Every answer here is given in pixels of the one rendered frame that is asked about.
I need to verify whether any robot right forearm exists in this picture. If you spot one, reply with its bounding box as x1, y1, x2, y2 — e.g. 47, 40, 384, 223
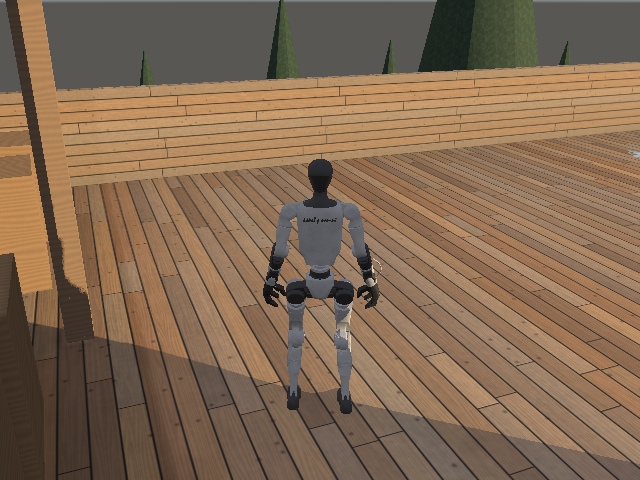
357, 243, 377, 287

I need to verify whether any robot left upper arm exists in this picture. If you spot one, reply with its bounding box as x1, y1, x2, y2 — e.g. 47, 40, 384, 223
273, 202, 299, 258

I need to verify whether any right robot thigh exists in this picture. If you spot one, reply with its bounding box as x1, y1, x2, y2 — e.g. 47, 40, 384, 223
334, 279, 354, 350

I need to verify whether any robot right upper arm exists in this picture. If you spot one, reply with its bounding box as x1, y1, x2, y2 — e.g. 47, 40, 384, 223
341, 202, 367, 258

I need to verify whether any left robot shin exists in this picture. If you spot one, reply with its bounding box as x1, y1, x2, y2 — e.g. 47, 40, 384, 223
287, 330, 302, 397

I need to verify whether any robot left forearm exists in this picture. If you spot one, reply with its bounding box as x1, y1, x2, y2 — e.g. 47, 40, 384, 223
265, 242, 284, 286

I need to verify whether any right robot hand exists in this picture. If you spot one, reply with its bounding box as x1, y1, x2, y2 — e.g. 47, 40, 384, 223
357, 283, 380, 309

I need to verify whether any left robot hand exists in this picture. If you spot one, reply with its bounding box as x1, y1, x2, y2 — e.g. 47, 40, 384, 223
263, 282, 286, 307

